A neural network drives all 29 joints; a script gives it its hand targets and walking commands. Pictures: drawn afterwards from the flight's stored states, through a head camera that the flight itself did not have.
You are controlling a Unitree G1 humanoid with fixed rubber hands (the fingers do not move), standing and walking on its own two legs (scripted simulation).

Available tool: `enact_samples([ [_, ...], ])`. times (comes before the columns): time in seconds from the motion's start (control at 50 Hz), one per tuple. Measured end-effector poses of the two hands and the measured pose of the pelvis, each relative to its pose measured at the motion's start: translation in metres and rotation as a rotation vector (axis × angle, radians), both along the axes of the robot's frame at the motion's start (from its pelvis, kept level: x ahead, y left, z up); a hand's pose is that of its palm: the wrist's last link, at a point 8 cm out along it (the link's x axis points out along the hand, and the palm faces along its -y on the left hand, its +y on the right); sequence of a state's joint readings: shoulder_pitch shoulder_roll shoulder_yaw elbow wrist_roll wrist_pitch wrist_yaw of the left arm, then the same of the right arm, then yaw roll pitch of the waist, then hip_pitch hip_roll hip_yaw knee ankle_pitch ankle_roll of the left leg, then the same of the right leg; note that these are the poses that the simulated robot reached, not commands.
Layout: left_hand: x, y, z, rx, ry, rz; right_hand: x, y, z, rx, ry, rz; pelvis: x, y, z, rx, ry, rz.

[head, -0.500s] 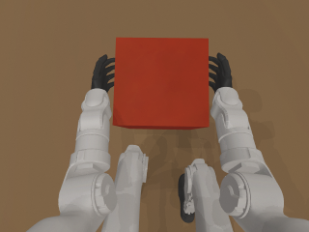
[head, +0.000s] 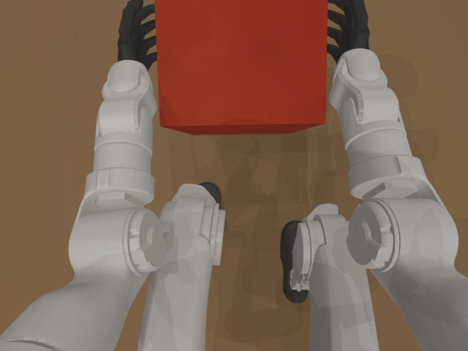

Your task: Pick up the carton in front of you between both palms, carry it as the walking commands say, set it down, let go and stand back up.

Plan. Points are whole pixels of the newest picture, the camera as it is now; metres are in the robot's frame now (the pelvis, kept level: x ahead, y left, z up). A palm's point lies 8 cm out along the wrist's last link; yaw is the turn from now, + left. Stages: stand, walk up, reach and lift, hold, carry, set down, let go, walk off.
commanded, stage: set down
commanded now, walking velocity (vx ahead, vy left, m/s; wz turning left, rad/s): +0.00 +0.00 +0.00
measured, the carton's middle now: (241, 70) +0.51 +0.10 -0.22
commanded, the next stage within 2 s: none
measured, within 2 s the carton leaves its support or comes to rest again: rests again in 1.24 s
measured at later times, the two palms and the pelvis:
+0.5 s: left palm (140, 60) +0.49 +0.26 -0.19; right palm (331, 63) +0.54 -0.04 -0.20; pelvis +0.00 -0.01 -0.04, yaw +0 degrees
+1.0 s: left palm (137, 64) +0.49 +0.27 -0.21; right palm (325, 66) +0.54 -0.04 -0.22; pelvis +0.00 +0.00 -0.05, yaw +0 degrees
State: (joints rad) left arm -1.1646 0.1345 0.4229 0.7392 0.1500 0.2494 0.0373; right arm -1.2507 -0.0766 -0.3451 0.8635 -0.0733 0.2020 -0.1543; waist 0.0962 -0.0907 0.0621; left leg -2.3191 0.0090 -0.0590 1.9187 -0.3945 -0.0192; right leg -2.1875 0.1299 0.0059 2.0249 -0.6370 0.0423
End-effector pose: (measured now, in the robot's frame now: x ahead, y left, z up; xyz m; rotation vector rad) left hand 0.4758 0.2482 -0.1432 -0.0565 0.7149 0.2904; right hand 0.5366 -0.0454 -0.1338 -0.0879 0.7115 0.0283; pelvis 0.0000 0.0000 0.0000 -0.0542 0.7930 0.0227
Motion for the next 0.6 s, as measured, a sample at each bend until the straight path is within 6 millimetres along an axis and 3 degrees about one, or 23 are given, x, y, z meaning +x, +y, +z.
enact_samples([
  [0.08,0.004,0.006,-0.023,0.019,0.027,-0.015,0.004,0.005,-0.027,-0.004,0.014,0.014,-0.001,-0.002,-0.014,0.005,-0.016,-0.003],
  [0.18,0.01,0.016,-0.034,0.032,0.032,-0.005,0.006,0.015,-0.048,0.012,0.018,0.025,0.0,-0.003,-0.026,0.016,-0.044,-0.006],
  [0.42,0.016,0.009,-0.043,0.022,0.052,-0.031,0.005,0.003,-0.063,0.017,0.039,0.036,0.001,-0.007,-0.038,0.024,-0.051,-0.022],
  [0.6,0.011,0.013,-0.051,0.028,0.074,-0.039,0.0,0.005,-0.076,0.022,0.058,0.067,-0.003,-0.01,-0.042,0.037,-0.07,-0.034],
])
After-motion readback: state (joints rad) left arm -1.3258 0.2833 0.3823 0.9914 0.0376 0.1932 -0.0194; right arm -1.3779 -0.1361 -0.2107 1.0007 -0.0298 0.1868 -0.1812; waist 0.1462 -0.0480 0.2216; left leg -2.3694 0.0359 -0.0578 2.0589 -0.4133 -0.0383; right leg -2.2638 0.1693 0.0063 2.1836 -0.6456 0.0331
